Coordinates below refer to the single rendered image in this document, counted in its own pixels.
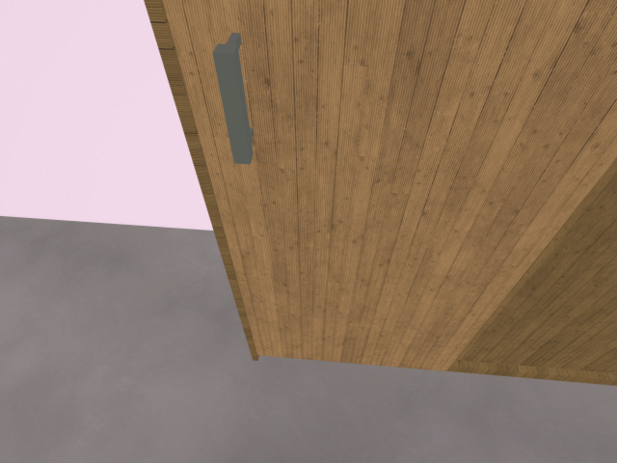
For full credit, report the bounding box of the wardrobe door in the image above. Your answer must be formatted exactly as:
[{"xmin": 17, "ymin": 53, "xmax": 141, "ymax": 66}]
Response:
[
  {"xmin": 456, "ymin": 158, "xmax": 617, "ymax": 373},
  {"xmin": 163, "ymin": 0, "xmax": 617, "ymax": 371}
]

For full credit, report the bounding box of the handle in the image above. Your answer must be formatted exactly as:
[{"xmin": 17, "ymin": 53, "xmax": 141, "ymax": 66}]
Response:
[{"xmin": 213, "ymin": 33, "xmax": 254, "ymax": 164}]

